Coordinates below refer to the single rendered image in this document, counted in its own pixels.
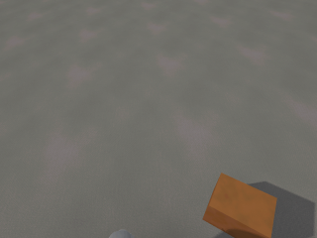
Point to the carton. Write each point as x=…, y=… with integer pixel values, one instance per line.
x=240, y=210

